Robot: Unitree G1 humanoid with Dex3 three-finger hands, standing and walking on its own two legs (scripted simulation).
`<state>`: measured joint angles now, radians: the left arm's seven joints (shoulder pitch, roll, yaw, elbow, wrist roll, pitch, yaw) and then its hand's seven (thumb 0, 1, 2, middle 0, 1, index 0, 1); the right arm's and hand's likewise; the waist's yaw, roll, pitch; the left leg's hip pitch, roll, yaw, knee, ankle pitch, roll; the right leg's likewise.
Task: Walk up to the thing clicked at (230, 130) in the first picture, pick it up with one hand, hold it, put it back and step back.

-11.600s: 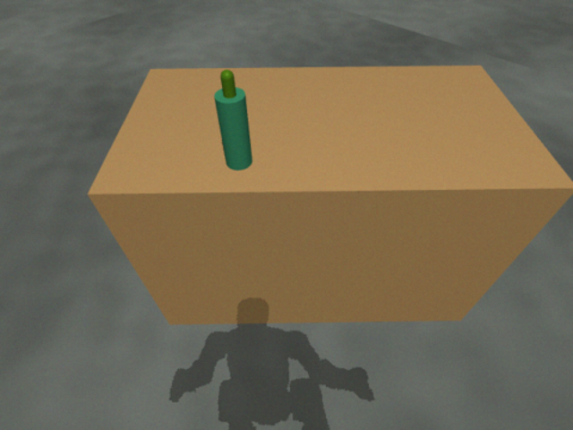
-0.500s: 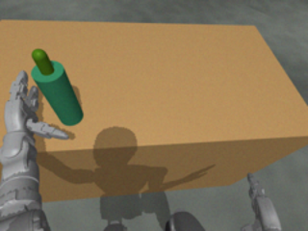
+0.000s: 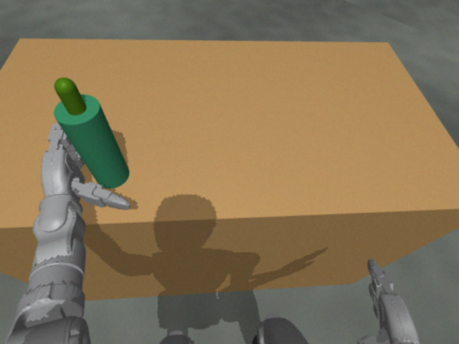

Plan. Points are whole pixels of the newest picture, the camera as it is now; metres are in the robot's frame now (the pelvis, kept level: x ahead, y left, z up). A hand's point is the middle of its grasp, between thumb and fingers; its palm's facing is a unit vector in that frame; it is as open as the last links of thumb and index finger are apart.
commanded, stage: close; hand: left
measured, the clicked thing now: (92, 137) +0.44 +0.21 +0.10
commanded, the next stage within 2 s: settle in 0.74 s
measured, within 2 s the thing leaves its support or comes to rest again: leaves its support in 1.22 s
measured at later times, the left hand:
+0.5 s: hand (95, 146) +0.45 +0.22 +0.07, palm faces +0.17 -0.98 +0.01, open 13.5 cm
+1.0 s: hand (100, 146) +0.44 +0.21 +0.07, palm faces +0.18 -0.98 +0.00, open 9.0 cm
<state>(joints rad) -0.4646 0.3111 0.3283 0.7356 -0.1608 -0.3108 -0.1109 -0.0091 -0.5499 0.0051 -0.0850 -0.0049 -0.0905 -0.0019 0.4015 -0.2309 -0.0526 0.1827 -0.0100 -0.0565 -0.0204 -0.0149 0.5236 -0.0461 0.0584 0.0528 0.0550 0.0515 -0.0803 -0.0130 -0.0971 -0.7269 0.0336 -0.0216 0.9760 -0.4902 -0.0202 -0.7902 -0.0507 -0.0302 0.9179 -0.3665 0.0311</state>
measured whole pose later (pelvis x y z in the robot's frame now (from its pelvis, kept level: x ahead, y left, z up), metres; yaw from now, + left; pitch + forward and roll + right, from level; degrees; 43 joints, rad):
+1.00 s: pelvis -0.01 +0.00 +0.00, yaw -1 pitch +15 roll -1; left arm -0.59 0.36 0.37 0.82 -0.13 -0.30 -0.07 -0.02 -0.29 1.09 -0.83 -1.05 -0.81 -1.02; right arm 0.40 -0.23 -0.04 0.15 -0.01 0.00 0.00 -0.01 0.52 -0.05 0.06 0.05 0.05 0.05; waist -0.11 0.00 -0.10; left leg -0.77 0.04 -0.01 0.99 -0.49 -0.02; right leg -0.83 -0.04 -0.02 0.92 -0.35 0.04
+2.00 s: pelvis +0.01 +0.00 +0.02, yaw +0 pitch +8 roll -1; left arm -0.52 0.33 0.29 0.64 -0.15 -0.07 -0.04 -0.01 -0.33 1.18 -0.78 -1.15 -0.76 -1.13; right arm 0.33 -0.23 -0.07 0.34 0.03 -0.07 -0.07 -0.02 0.54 -0.05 0.06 0.05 0.05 0.05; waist -0.06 0.02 -0.09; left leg -0.52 0.03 -0.01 0.81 -0.43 -0.02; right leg -0.59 -0.05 -0.02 0.76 -0.31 0.03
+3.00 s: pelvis -0.01 +0.00 +0.05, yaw +1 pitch -2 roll +0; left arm -0.34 0.25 0.25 -0.02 -0.20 0.49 0.01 -0.01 -0.34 1.20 -0.78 -1.16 -0.76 -1.14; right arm 0.25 -0.21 -0.09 0.66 0.03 -0.30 -0.10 -0.02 0.53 -0.05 0.05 0.05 0.05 0.05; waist 0.01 0.07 -0.05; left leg -0.25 0.02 -0.01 0.61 -0.33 -0.02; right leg -0.31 -0.06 -0.04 0.57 -0.23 0.03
